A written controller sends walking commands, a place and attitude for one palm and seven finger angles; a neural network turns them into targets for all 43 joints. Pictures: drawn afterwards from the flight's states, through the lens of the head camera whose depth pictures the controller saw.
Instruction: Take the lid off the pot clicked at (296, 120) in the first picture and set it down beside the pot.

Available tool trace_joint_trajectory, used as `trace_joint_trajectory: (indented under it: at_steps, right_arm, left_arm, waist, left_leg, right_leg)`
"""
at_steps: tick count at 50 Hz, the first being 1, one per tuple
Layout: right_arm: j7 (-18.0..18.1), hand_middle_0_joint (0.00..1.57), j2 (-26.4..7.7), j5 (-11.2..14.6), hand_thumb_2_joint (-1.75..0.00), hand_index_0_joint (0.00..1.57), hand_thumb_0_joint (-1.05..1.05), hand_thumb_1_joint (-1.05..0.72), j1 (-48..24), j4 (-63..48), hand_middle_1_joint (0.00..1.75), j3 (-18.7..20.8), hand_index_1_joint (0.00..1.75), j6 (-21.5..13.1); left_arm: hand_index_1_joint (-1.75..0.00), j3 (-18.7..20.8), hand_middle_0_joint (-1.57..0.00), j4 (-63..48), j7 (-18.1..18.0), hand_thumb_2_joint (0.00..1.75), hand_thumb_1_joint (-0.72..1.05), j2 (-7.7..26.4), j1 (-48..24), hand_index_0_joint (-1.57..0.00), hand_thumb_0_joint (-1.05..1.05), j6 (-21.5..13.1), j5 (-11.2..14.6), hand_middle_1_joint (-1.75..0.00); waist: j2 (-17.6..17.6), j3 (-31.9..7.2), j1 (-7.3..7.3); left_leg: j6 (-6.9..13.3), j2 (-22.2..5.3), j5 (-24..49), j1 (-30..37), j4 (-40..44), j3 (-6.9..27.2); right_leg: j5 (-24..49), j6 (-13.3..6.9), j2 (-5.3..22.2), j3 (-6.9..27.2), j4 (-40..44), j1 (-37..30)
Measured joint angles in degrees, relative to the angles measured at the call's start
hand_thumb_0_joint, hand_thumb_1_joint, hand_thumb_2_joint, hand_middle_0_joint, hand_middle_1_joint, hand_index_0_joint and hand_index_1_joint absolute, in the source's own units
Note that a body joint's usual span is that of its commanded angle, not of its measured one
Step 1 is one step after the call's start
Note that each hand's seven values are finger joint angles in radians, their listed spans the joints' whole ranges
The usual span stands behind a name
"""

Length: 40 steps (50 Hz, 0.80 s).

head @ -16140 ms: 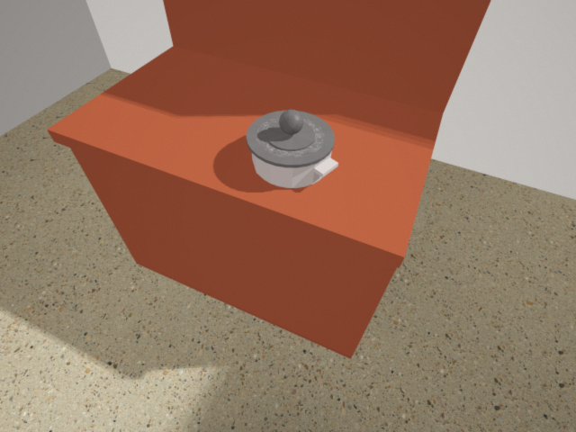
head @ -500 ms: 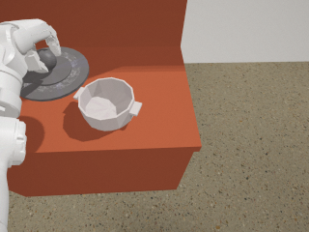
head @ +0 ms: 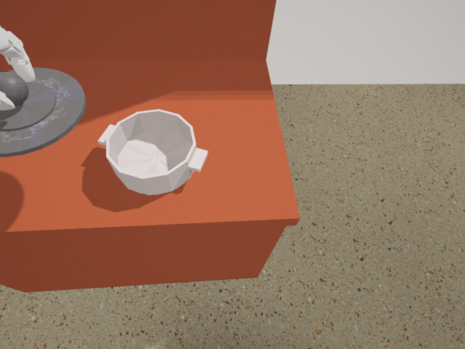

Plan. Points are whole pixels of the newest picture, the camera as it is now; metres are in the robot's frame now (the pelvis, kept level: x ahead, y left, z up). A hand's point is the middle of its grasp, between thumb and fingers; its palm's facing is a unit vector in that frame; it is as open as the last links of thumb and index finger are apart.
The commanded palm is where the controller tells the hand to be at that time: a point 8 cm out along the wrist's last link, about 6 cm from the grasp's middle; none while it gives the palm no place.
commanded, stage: move the lid sideways beside the pot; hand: left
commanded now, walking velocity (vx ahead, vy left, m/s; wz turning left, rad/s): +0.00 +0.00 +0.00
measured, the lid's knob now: (7, 88) +0.50 +0.33 +0.15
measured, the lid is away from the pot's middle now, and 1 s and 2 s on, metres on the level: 0.19 0.23 0.23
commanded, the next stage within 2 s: lower the lid onto the table in 1.28 s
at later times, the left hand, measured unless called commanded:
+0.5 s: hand out of the picture +0.45 +0.36 +0.18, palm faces -0.39 -0.12 -0.91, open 8.3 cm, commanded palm +0.51 +0.37 +0.26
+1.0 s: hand out of the picture +0.47 +0.36 +0.17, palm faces -0.39 -0.12 -0.91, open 8.3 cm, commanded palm +0.53 +0.37 +0.26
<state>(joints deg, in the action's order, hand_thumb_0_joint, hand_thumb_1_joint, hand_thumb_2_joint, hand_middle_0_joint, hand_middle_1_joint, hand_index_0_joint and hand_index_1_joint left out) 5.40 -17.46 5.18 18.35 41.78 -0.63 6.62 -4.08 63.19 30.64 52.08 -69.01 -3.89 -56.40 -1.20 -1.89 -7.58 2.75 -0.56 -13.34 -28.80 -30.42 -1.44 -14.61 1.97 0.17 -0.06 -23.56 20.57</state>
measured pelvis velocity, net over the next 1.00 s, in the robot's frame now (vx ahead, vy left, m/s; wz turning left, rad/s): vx -0.01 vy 0.02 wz -0.01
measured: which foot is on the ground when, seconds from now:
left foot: down 0.00-1.00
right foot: down 0.00-1.00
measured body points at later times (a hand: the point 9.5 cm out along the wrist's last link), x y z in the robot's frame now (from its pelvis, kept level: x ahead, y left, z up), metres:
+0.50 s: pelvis -0.01 +0.01 +0.00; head +0.08 +0.02 +0.44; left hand +0.47 +0.37 +0.23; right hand +0.02 -0.28 -0.12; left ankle +0.01 +0.09 -0.74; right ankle -0.04 -0.15 -0.74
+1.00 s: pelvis -0.01 +0.02 -0.01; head +0.08 +0.04 +0.43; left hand +0.48 +0.37 +0.22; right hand -0.01 -0.27 -0.12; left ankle +0.01 +0.09 -0.74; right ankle -0.04 -0.15 -0.74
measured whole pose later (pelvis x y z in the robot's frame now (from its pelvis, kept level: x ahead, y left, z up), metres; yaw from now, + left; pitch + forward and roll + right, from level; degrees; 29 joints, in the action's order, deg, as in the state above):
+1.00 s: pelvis -0.01 +0.02 -0.01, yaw +0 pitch +13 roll -4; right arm 6.6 -17.4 6.1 20.0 41.7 -2.4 6.1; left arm -3.8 65.1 31.9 56.5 -71.4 -7.1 -57.0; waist -1.4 -1.4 -8.2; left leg 4.0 -0.5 -15.1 -33.1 -35.5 -1.3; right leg -15.2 2.5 0.2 -0.1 -26.4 23.7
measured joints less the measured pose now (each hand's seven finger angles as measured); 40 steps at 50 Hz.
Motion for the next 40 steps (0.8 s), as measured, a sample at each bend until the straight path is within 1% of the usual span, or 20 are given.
trace_joint_trajectory:
  at_steps: [8, 12, 15, 23, 27, 34, 40]
  right_arm:
    - [-0.35, 0.2, 0.07, 0.17, -0.9, 0.21, 0.0, -0.9, -1.22, -0.31, 0.3, -0.18, 0.3, 1.03]
    - [-0.16, 0.2, 0.2, 0.37, -0.9, 0.21, 0.0, -0.9, -1.74, -0.49, 0.3, -0.46, 0.3, 1.22]
    - [0.17, 0.21, 0.26, 0.72, -0.9, 0.21, 0.0, -0.9, -2.0, -0.56, 0.3, -0.93, 0.3, 1.08]
    - [0.93, 0.21, 0.34, 1.12, -0.9, 0.21, 0.0, -0.9, -1.51, -0.63, 0.3, -1.71, 0.3, 0.45]
    - [1.04, 0.21, 0.26, 1.15, -0.9, 0.21, 0.0, -0.9, -0.79, -0.2, 0.3, -1.68, 0.3, 0.26]
    - [1.14, 0.21, 0.02, 1.13, -0.9, 0.21, 0.0, -0.9, 0.4, 0.26, 0.3, -1.51, 0.3, 0.01]
    - [1.12, 0.21, -0.05, 1.0, -0.9, 0.21, 0.0, -0.9, 0.97, 0.32, 0.3, -1.52, 0.3, -0.15]
  left_arm:
    - [-0.96, 0.75, -0.6, -0.43, 0.51, 0.72, 0.22, 1.67, -0.07, -0.55, -0.02, -0.98, 0.48, -1.01]
    - [-0.96, 0.4, -0.6, -0.63, 0.86, 0.72, 0.22, 2.04, 0.11, -0.55, -0.02, -1.1, 0.36, -1.01]
    - [-0.96, 0.06, -0.6, 0.42, 0.85, 0.72, 0.22, 2.39, -0.15, -0.55, -0.02, -1.4, 0.77, -1.01]
    - [-0.96, 0.24, -0.6, 0.63, 1.21, 0.72, 0.22, 3.51, -0.02, -0.55, -0.02, -2.14, 0.66, -1.01]
    - [-0.96, -0.07, -0.6, 0.46, 1.31, 0.72, 0.22, 3.58, -0.28, -0.55, -0.02, -2.24, 0.67, -1.01]
    - [-0.96, -0.7, -0.6, 0.34, 1.46, 0.72, 0.22, 3.56, -0.84, -0.55, -0.02, -2.4, 0.5, -1.01]
    - [-0.96, -0.39, -0.6, 0.71, 1.43, 0.72, 0.22, 3.53, -1.48, -0.55, -0.02, -2.83, 0.54, -1.01]
  waist:
    - [-0.07, 0.04, 0.79]
    - [-0.27, 0.02, 1.08]
    - [-0.38, 0.03, 1.1]
    - [-0.44, 0.29, 0.87]
    - [-0.38, 0.3, 0.89]
    - [-0.32, 0.41, 0.53]
    - [-0.22, 0.46, 0.06]
  left_leg:
    - [0.04, 0.06, -0.33, -1.33, -1.22, 0.65]
    - [0.09, 0.03, -0.49, -1.8, -1.83, 0.87]
    - [0.14, 0.01, -0.69, -2.08, -2.4, 0.97]
    - [0.32, -0.09, -1.08, -2.59, -3.55, 1.01]
    - [0.47, -0.05, -1.18, -2.82, -3.88, 0.96]
    - [0.73, 0.03, -1.31, -3.23, -4.33, 0.8]
    - [0.97, 0.07, -1.38, -3.55, -4.54, 0.5]
  right_leg:
    - [-0.32, 0.07, -0.02, -0.65, -0.7, 0.84]
    - [-0.37, 0.08, -0.09, -0.86, -1.01, 1.09]
    - [-0.52, 0.15, -0.11, -0.95, -1.44, 1.28]
    - [-0.67, 0.28, -0.22, -0.97, -2.13, 1.56]
    - [-0.69, 0.38, -0.17, -0.92, -2.34, 1.74]
    - [-0.64, 0.43, -0.08, -0.78, -2.52, 2.07]
    - [-0.54, 0.54, 0.0, -0.49, -2.61, 2.42]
